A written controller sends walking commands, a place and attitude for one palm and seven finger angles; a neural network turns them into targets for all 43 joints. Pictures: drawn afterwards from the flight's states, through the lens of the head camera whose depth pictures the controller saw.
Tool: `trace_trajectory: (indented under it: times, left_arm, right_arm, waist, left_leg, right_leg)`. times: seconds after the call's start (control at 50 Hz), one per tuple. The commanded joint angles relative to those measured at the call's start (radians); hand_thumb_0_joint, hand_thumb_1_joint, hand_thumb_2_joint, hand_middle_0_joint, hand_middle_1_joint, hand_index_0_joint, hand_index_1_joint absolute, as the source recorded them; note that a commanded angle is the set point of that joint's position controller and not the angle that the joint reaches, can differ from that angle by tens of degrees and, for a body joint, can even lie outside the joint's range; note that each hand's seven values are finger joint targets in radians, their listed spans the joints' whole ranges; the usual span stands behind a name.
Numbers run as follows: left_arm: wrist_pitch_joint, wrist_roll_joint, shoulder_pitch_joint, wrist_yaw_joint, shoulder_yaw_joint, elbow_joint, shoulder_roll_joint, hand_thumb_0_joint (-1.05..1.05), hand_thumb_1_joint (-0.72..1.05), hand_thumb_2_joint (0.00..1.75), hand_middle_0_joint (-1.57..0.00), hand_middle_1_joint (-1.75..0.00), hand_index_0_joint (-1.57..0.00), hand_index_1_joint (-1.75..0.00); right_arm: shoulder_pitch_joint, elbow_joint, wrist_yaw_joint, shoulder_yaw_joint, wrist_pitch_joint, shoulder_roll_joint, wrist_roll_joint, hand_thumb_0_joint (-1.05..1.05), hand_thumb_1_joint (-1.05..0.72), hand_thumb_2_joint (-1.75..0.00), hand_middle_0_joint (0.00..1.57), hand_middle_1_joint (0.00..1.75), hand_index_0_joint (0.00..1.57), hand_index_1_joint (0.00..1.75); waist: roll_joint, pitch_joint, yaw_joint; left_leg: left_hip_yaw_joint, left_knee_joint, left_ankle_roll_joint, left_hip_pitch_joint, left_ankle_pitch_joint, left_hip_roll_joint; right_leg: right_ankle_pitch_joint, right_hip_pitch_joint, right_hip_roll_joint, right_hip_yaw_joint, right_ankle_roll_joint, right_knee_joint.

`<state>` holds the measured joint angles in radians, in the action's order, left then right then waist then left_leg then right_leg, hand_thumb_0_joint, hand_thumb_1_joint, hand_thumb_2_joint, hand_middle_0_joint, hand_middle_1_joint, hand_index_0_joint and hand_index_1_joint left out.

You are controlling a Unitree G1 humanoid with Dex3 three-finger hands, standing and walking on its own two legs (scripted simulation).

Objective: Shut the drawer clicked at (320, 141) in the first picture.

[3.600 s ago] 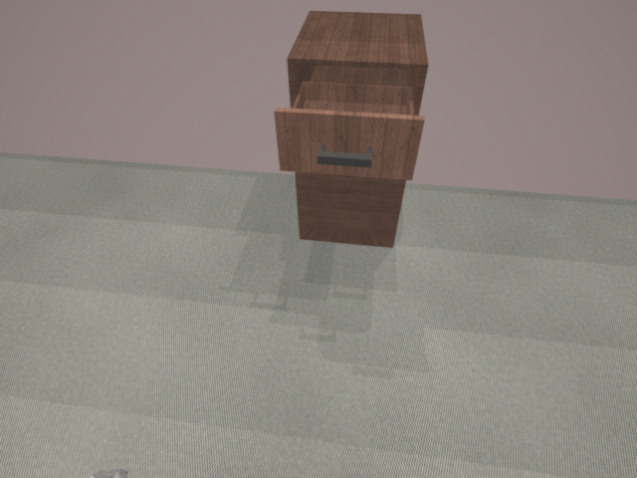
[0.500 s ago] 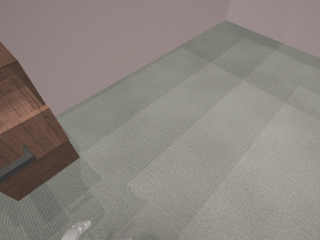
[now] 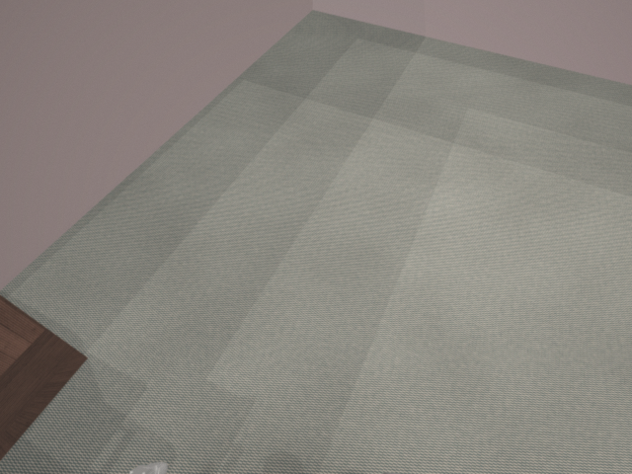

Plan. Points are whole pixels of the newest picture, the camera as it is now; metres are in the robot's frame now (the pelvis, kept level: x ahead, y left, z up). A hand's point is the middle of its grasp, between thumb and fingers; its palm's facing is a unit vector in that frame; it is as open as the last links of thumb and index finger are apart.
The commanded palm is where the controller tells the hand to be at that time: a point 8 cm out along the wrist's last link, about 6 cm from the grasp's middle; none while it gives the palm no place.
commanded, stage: walk to a spot facing it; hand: left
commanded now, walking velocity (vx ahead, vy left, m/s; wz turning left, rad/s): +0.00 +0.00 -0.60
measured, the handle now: out of the picture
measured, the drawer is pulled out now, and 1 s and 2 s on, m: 0.30 0.30 0.30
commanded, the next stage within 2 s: turn to face it in 1.12 s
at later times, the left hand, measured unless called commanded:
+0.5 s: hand out of the picture +0.13 +0.20 -0.18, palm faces -0.20 -0.96 -0.18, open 7.4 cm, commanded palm none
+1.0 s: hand (285, 392) +0.25 +0.07 -0.16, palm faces -0.55 -0.80 -0.23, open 7.4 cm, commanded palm none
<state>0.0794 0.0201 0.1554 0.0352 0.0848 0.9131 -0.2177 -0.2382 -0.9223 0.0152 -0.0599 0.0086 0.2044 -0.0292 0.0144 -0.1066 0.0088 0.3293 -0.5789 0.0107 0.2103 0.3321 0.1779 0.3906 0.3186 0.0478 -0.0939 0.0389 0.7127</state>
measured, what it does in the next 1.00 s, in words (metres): steps on the spot, turning right: right foot, then left foot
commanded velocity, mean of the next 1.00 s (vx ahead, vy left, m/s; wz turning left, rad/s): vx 0.06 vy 0.00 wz -0.60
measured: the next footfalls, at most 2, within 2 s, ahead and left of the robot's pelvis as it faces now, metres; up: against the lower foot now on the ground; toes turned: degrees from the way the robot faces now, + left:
right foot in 0.04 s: +0.03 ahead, -0.13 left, +0.00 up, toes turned -7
left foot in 0.44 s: +0.07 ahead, +0.10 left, +0.00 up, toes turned -11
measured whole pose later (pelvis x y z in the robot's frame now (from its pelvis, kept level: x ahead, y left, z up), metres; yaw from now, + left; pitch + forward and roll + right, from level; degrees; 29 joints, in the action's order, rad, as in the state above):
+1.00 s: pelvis +0.03 -0.02 -0.01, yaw -34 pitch -1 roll -1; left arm 0.02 0.01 0.09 0.02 0.07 0.89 -0.21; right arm -0.32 -0.99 0.01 -0.06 0.04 0.23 -0.02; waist 0.04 -0.12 0.04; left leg 0.19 -1.02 0.06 0.32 0.54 0.18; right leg 0.30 0.32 0.01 -0.11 -0.04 0.67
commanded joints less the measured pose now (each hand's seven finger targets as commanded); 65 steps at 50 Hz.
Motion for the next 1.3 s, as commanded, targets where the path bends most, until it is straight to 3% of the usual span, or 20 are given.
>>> trace_trajectory:
  times: [0.0, 0.02, 0.06, 0.12, 0.32, 0.38, 0.4, 0.42, 0.44, 0.48, 0.54, 0.62, 0.84, 0.88, 0.9, 0.92, 0.94, 0.98, 1.06, 1.28]
  left_arm:
    - [-0.07, 0.013, 0.131, -0.03, 0.043, -0.057, -0.233, 0.0, 0.9, 0.9, -0.2, -0.3, -0.2, -0.3]
    - [-0.064, -0.006, 0.185, -0.042, 0.054, -0.047, -0.283, 0.0, 0.9, 0.9, -0.2, -0.3, -0.2, -0.3]
    - [-0.061, -0.004, 0.118, -0.055, 0.054, -0.06, -0.246, 0.0, 0.9, 0.9, -0.2, -0.3, -0.2, -0.3]
    - [-0.061, -0.001, -0.002, -0.054, 0.031, -0.104, -0.18, 0.0, 0.9, 0.9, -0.2, -0.3, -0.2, -0.3]
    - [-0.055, 0.004, 0.049, -0.04, 0.042, -0.101, -0.217, 0.0, 0.9, 0.9, -0.2, -0.3, -0.2, -0.3]
    - [-0.047, -0.002, 0.005, -0.033, 0.04, -0.107, -0.199, 0.0, 0.9, 0.9, -0.2, -0.3, -0.2, -0.3]
    - [-0.043, -0.008, -0.002, -0.03, 0.03, -0.12, -0.161, 0.0, 0.9, 0.9, -0.2, -0.3, -0.2, -0.3]
    - [-0.039, -0.014, 0.0, -0.02, 0.017, -0.144, -0.094, 0.0, 0.9, 0.9, -0.2, -0.3, -0.2, -0.3]
    - [-0.045, -0.001, -0.022, -0.016, 0.022, -0.163, -0.106, 0.0, 0.9, 0.9, -0.2, -0.3, -0.2, -0.3]
    - [-0.043, 0.011, -0.007, -0.005, 0.036, -0.12, -0.139, 0.0, 0.9, 0.9, -0.2, -0.3, -0.2, -0.3]
    - [-0.032, 0.004, 0.036, 0.003, 0.025, -0.082, -0.095, 0.0, 0.9, 0.9, -0.2, -0.3, -0.2, -0.3]
    - [-0.025, 0.001, 0.002, -0.001, 0.014, -0.076, -0.065, 0.0, 0.9, 0.9, -0.2, -0.3, -0.2, -0.3]
    - [-0.043, 0.003, -0.102, -0.003, 0.005, -0.101, -0.047, 0.0, 0.9, 0.9, -0.2, -0.3, -0.2, -0.3]
    - [-0.061, 0.007, 0.035, -0.008, 0.013, -0.067, -0.089, 0.0, 0.9, 0.9, -0.2, -0.3, -0.2, -0.3]
    - [-0.076, 0.013, 0.143, -0.018, 0.033, -0.034, -0.187, 0.0, 0.9, 0.9, -0.2, -0.3, -0.2, -0.3]
    - [-0.079, -0.005, 0.227, -0.03, 0.054, -0.014, -0.287, 0.0, 0.9, 0.9, -0.2, -0.3, -0.2, -0.3]
    - [-0.071, -0.021, 0.227, -0.044, 0.06, -0.019, -0.284, 0.0, 0.9, 0.9, -0.2, -0.3, -0.2, -0.3]
    - [-0.066, -0.013, 0.081, -0.051, 0.046, -0.061, -0.21, 0.0, 0.9, 0.9, -0.2, -0.3, -0.2, -0.3]
    - [-0.095, -0.003, 0.026, -0.043, 0.024, -0.073, -0.17, 0.0, 0.9, 0.9, -0.2, -0.3, -0.2, -0.3]
    - [-0.114, 0.008, 0.123, -0.051, 0.008, 0.005, -0.133, 0.0, 0.9, 0.9, -0.2, -0.3, -0.2, -0.3]
  right_arm:
    - [-0.03, 0.096, -0.007, -0.035, -0.005, 0.106, 0.016, 0.0, -0.9, -0.9, 0.2, 0.3, 0.2, 0.3]
    - [0.048, 0.136, 0.0, -0.025, 0.008, 0.099, 0.014, 0.0, -0.9, -0.9, 0.2, 0.3, 0.2, 0.3]
    - [0.101, 0.134, 0.012, -0.026, 0.016, 0.11, 0.016, 0.0, -0.9, -0.9, 0.2, 0.3, 0.2, 0.3]
    - [0.05, 0.084, 0.005, -0.028, 0.019, 0.114, 0.007, 0.0, -0.9, -0.9, 0.2, 0.3, 0.2, 0.3]
    - [0.084, 0.124, 0.006, -0.015, -0.001, 0.104, 0.014, 0.0, -0.9, -0.9, 0.2, 0.3, 0.2, 0.3]
    - [0.0, 0.105, 0.012, -0.013, -0.016, 0.103, 0.017, 0.0, -0.9, -0.9, 0.2, 0.3, 0.2, 0.3]
    - [-0.05, 0.092, 0.02, -0.017, -0.025, 0.136, 0.014, 0.0, -0.9, -0.9, 0.2, 0.3, 0.2, 0.3]
    - [-0.097, 0.091, 0.022, -0.035, -0.029, 0.24, 0.0, 0.0, -0.9, -0.9, 0.2, 0.3, 0.2, 0.3]
    - [-0.098, 0.103, 0.021, -0.037, -0.024, 0.279, -0.001, 0.0, -0.9, -0.9, 0.2, 0.3, 0.2, 0.3]
    - [-0.003, 0.116, 0.026, -0.011, -0.032, 0.194, 0.0, 0.0, -0.9, -0.9, 0.2, 0.3, 0.2, 0.3]
    - [0.004, 0.106, 0.031, -0.001, -0.039, 0.149, 0.005, 0.0, -0.9, -0.9, 0.2, 0.3, 0.2, 0.3]
    - [-0.099, 0.06, 0.032, -0.008, -0.04, 0.14, 0.009, 0.0, -0.9, -0.9, 0.2, 0.3, 0.2, 0.3]
    - [-0.111, 0.007, 0.014, -0.047, -0.024, 0.178, 0.001, 0.0, -0.9, -0.9, 0.2, 0.3, 0.2, 0.3]
    - [-0.095, 0.014, 0.004, -0.046, -0.024, 0.18, 0.009, 0.0, -0.9, -0.9, 0.2, 0.3, 0.2, 0.3]
    - [-0.1, 0.037, -0.007, -0.034, -0.023, 0.135, 0.02, 0.0, -0.9, -0.9, 0.2, 0.3, 0.2, 0.3]
    - [-0.034, 0.094, -0.008, -0.014, -0.015, 0.085, 0.017, 0.0, -0.9, -0.9, 0.2, 0.3, 0.2, 0.3]
    - [0.02, 0.106, 0.003, -0.019, -0.005, 0.12, 0.019, 0.0, -0.9, -0.9, 0.2, 0.3, 0.2, 0.3]
    - [0.084, 0.097, -0.003, -0.026, 0.0, 0.13, 0.009, 0.0, -0.9, -0.9, 0.2, 0.3, 0.2, 0.3]
    - [-0.019, 0.04, -0.013, -0.025, 0.005, 0.108, -0.003, 0.0, -0.9, -0.9, 0.2, 0.3, 0.2, 0.3]
    - [0.062, 0.051, -0.015, 0.005, -0.033, 0.049, 0.015, 0.0, -0.9, -0.9, 0.2, 0.3, 0.2, 0.3]
  waist:
    - [-0.265, 0.199, -0.067]
    - [-0.303, 0.201, -0.101]
    - [-0.278, 0.148, -0.074]
    - [-0.166, 0.123, -0.012]
    - [-0.178, 0.168, -0.042]
    - [-0.18, 0.142, 0.003]
    - [-0.082, 0.146, 0.028]
    - [0.212, 0.139, 0.053]
    - [0.261, 0.091, 0.051]
    - [0.126, 0.033, 0.002]
    - [0.128, 0.073, -0.015]
    - [0.145, 0.104, 0.013]
    - [0.186, 0.092, 0.036]
    - [0.092, 0.174, -0.043]
    - [-0.131, 0.259, -0.093]
    - [-0.335, 0.267, -0.125]
    - [-0.258, 0.258, -0.131]
    - [-0.163, 0.096, -0.084]
    - [-0.156, 0.067, -0.001]
    - [-0.165, 0.109, -0.024]
  left_leg:
    - [-0.051, -0.325, 0.052, 0.291, 0.09, 0.044]
    - [-0.191, -0.506, 0.067, 0.394, 0.329, -0.041]
    - [-0.318, -0.615, 0.055, 0.445, 0.236, -0.036]
    - [-0.296, -0.563, 0.078, 0.343, 0.076, -0.042]
    - [-0.284, -0.213, 0.067, 0.203, 0.113, -0.131]
    - [-0.269, 0.064, 0.046, -0.011, 0.011, -0.159]
    - [-0.325, 0.198, 0.023, -0.162, -0.005, -0.096]
    - [-0.632, 0.333, -0.057, -0.242, 0.109, 0.166]
    - [-0.77, 0.4, -0.147, -0.133, 0.128, 0.334]
    - [-0.622, 0.369, -0.137, -0.026, -0.054, 0.253]
    - [-0.346, 0.288, -0.103, -0.11, -0.459, 0.137]
    - [-0.251, 0.216, -0.109, -0.22, -0.742, 0.134]
    - [-0.138, 0.108, -0.098, -0.171, -0.674, 0.205]
    - [-0.074, -0.104, -0.033, -0.081, -0.574, 0.185]
    - [-0.033, -0.34, 0.023, 0.165, -0.278, 0.117]
    - [-0.102, -0.604, 0.078, 0.441, 0.317, -0.039]
    - [-0.262, -0.659, 0.059, 0.45, 0.306, -0.022]
    - [-0.307, -0.671, 0.056, 0.462, 0.149, 0.005]
    - [-0.274, -0.543, 0.084, 0.352, 0.003, -0.021]
    - [-0.267, -0.105, 0.052, 0.179, -0.015, -0.11]
  right_leg:
    - [-0.507, -0.398, 0.26, 0.347, -0.136, -0.368]
    - [-0.763, -0.338, 0.38, 0.472, -0.239, -0.353]
    - [-0.583, -0.254, 0.298, 0.437, -0.254, -0.369]
    - [-0.535, -0.14, 0.195, 0.296, -0.212, -0.355]
    - [-0.322, -0.152, 0.161, 0.462, -0.231, -0.361]
    - [-0.151, -0.001, 0.1, 0.477, -0.173, -0.313]
    - [-0.068, 0.127, 0.03, 0.423, -0.124, -0.229]
    - [0.113, 0.31, -0.12, 0.261, -0.055, 0.019]
    - [0.206, 0.349, -0.092, 0.153, -0.021, 0.236]
    - [0.092, 0.306, -0.031, 0.166, -0.006, 0.411]
    - [-0.017, 0.284, -0.022, 0.124, 0.025, 0.486]
    - [-0.021, 0.291, -0.013, 0.078, 0.038, 0.423]
    - [0.001, 0.078, -0.017, -0.022, -0.017, -0.011]
    - [-0.16, -0.175, -0.034, -0.035, -0.051, -0.227]
    - [-0.255, -0.447, 0.142, 0.182, -0.124, -0.31]
    - [-0.539, -0.522, 0.372, 0.538, -0.246, -0.349]
    - [-0.383, -0.414, 0.376, 0.537, -0.285, -0.4]
    - [-0.051, -0.221, 0.287, 0.468, -0.254, -0.472]
    - [-0.18, -0.093, 0.17, 0.303, -0.205, -0.472]
    - [-0.377, -0.167, 0.16, 0.303, -0.206, -0.414]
